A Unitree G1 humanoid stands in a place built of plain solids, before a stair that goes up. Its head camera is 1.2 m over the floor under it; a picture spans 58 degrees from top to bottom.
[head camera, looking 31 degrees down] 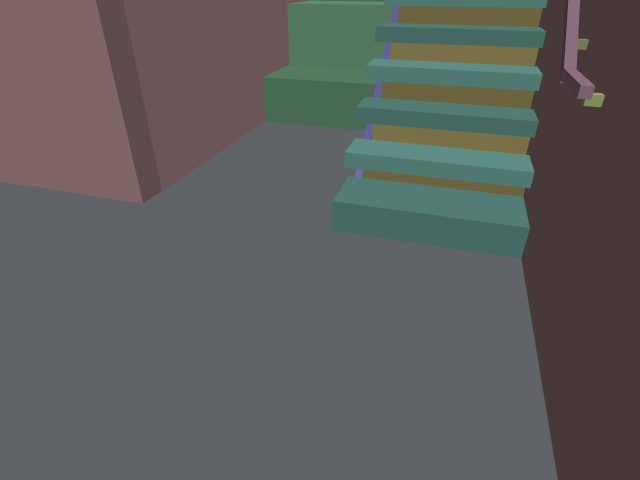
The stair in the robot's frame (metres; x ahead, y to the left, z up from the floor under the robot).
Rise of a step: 0.19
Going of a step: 0.24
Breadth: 0.99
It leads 17 degrees to the right of straight ahead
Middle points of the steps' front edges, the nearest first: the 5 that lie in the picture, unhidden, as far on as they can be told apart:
1.96 -0.54 0.18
2.19 -0.61 0.37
2.42 -0.68 0.56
2.65 -0.75 0.76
2.88 -0.82 0.95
